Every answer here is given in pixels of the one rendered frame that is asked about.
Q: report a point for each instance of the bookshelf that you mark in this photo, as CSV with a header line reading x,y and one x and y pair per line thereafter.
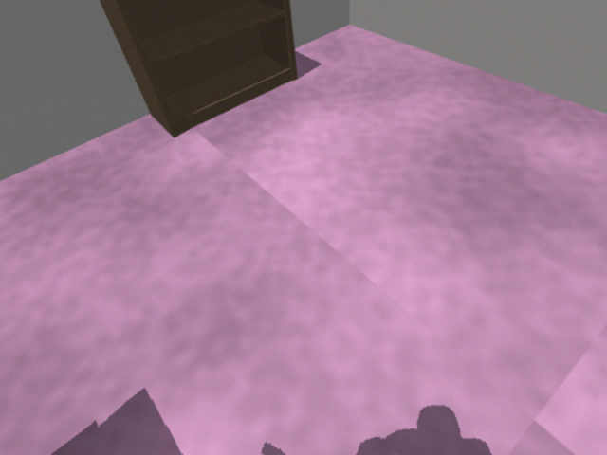
x,y
194,60

